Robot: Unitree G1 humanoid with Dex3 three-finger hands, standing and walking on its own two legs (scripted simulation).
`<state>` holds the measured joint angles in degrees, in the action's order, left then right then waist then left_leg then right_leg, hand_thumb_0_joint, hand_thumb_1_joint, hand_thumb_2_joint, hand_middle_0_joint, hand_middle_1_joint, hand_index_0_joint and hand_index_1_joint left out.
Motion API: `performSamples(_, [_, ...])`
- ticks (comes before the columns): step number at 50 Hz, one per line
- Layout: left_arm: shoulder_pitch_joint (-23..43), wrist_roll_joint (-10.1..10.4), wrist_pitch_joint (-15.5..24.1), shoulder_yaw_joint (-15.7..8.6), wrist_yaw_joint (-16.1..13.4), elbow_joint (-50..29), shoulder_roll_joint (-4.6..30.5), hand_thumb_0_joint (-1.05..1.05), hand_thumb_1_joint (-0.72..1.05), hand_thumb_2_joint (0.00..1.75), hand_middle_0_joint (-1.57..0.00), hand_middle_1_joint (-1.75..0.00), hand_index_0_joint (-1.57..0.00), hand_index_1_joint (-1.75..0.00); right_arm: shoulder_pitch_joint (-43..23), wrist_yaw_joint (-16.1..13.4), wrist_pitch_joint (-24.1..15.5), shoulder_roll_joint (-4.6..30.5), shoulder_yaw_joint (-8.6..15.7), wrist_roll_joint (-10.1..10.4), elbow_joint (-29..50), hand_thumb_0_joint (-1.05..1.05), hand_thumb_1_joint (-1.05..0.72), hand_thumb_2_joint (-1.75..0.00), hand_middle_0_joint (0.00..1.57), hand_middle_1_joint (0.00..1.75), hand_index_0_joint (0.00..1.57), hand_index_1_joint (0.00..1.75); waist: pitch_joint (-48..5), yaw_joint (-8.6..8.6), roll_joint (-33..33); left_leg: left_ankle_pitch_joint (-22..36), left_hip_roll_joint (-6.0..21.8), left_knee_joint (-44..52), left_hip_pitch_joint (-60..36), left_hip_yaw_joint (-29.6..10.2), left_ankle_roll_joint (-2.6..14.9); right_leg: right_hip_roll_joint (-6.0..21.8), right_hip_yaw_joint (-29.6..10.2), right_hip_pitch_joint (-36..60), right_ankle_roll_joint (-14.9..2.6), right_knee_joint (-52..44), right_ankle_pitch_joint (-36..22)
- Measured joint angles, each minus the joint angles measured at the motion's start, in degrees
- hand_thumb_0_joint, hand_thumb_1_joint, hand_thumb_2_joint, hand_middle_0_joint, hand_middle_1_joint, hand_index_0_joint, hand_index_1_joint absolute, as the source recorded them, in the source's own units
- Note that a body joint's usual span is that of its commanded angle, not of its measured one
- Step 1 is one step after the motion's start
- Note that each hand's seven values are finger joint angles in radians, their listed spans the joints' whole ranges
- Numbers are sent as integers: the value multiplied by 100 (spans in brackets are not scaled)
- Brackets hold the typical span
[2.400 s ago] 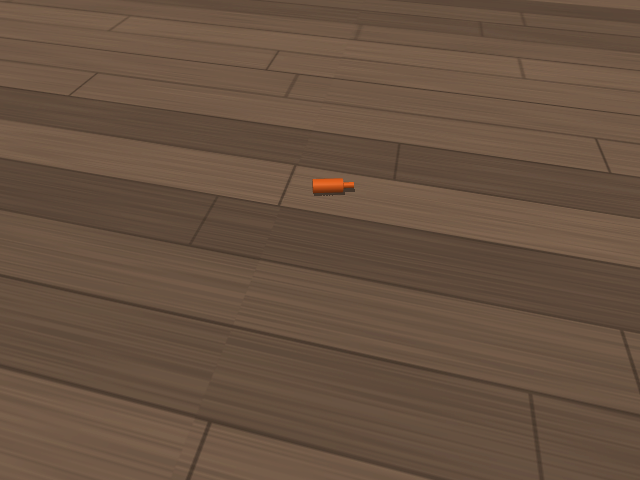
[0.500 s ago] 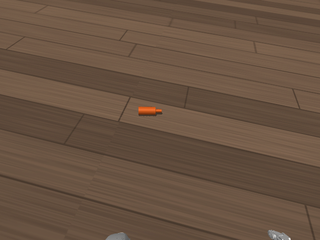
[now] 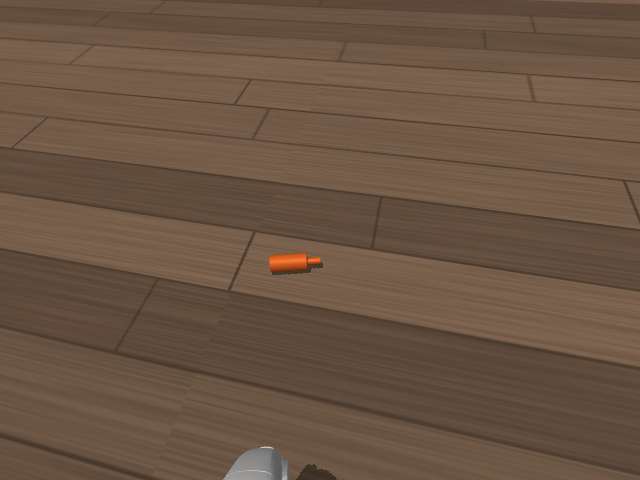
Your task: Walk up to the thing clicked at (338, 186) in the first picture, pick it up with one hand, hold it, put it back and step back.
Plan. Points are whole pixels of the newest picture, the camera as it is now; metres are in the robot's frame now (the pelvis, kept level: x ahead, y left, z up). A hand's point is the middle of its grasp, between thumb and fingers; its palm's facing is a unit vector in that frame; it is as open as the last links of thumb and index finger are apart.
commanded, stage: walk up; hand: left
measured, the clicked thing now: (295, 262) +0.94 +0.16 -0.73
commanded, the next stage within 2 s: none
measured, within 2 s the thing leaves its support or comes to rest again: neither
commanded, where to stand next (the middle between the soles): +0.55 -0.05 m, yaw +2 degrees
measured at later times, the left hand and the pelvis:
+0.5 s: hand (178, 389) +0.26 +0.25 -0.14, palm faces -0.07 -0.94 -0.34, open 7.4 cm; pelvis +0.20 -0.03 +0.00, yaw +0 degrees
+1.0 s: hand (220, 325) +0.37 +0.20 -0.13, palm faces +0.04 -0.92 -0.38, open 7.4 cm; pelvis +0.37 -0.08 +0.00, yaw +4 degrees
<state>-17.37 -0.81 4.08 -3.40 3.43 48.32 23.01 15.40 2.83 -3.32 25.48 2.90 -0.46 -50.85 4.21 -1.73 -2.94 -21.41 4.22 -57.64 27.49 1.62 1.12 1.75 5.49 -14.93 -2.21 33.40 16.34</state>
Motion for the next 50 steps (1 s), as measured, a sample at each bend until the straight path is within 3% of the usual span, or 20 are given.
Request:
performSamples(4, [-215,-32,-21,15,0,-20,45,0,90,90,-20,-30,-20,-30,-119,88,-1,-134,-23,-53,109,1,-91,-90,20,30,20,30,39,-107,155,408,27,1150,137,144,-56,-79,62,367,-19,-211,189])
performSamples(9, [-437,-31,-97,60,8,-26,142,0,90,90,-21,-30,-20,-30,-147,135,-56,-223,-10,-65,188,1,-90,-90,20,30,20,30,-4,-173,377,915,-106,2278,-320,341,41,-71,144,681,69,110,805])
performSamples(10, [-471,-24,-115,72,-4,-17,164,0,90,90,-21,-30,-20,-30,-162,119,-101,-234,3,-78,213,1,-90,-90,20,30,20,30,3,-153,469,1204,-186,2352,-424,378,98,5,121,644,54,412,1005])
performSamples(11, [-457,-5,-150,78,-30,21,155,0,90,90,-21,-30,-20,-30,-190,88,-145,-245,18,-120,259,1,-90,-90,20,30,20,30,39,-135,563,1148,-242,2183,-434,438,116,89,19,477,-1,936,1061])
performSamples(13, [-385,6,-241,115,-78,122,94,1,91,90,-20,-30,-20,-30,-195,43,-196,-251,22,-74,377,1,-90,-90,20,30,20,30,60,-35,585,842,-237,1945,-493,445,142,-19,-315,-38,-50,2177,1189])
performSamples(16, [-261,13,-266,143,-74,176,137,1,91,90,-20,-30,-20,-30,-101,-13,-206,-333,-27,16,437,1,-90,-90,21,30,20,30,47,69,714,748,-236,2219,-861,468,105,-3,-566,-731,-50,2973,830])
performSamples(23, [-23,-33,-219,20,107,135,206,1,91,90,-20,-30,-20,-30,284,17,-191,-203,-48,-33,361,1,-90,-90,21,30,20,30,-14,240,665,594,-137,2787,-1551,451,-1,474,-537,-1374,157,1513,145])
performSamples(28, [103,-47,-171,-62,160,183,248,0,91,90,-20,-30,-20,-30,517,43,-73,-10,18,-39,241,1,-90,-90,21,30,21,30,-101,345,448,118,19,2593,-1822,401,-148,463,-414,-1061,132,383,-374])
performSamples(29, [105,-54,-135,-80,156,180,280,0,91,90,-20,-30,-20,-30,561,41,-37,17,26,-41,224,1,-90,-90,21,30,21,30,-130,350,412,-61,66,2413,-1822,377,-165,409,-369,-907,126,208,-410])
performSamples(31, [174,-76,-28,-130,88,168,248,0,91,90,-20,-30,-20,-30,575,-4,45,84,51,-48,149,1,-90,-90,21,30,20,30,-80,337,151,-462,267,1554,-1608,139,1,216,-199,-821,184,428,-472])
performSamples(34, [194,-17,72,-70,-11,61,146,0,91,90,-20,-30,-20,-30,406,-72,188,56,27,-14,-41,1,-90,-90,20,30,20,30,-11,201,43,-499,-87,-138,-896,-259,66,171,-125,-658,141,563,-147])
performSamples(36, [153,23,79,4,-59,31,38,0,91,90,-20,-30,-20,-30,291,-68,180,61,10,31,-78,1,-91,-90,20,30,20,30,22,138,-61,-235,-182,-471,-508,-282,68,124,-69,-400,106,284,-163])
performSamples(44, [-198,8,98,77,-124,-28,-35,0,90,90,-21,-30,-20,-30,18,116,185,-128,12,-60,63,1,-91,-90,20,30,20,30,98,-12,-19,500,-102,868,172,-180,-57,1,118,389,35,-489,-97])
performSamples(50, [-446,-7,45,90,-139,-26,74,0,90,90,-21,-30,-20,-30,-173,213,191,-217,32,-96,151,1,-91,-90,20,30,20,30,124,-105,192,893,-41,1999,-132,86,20,43,221,723,156,-294,405])
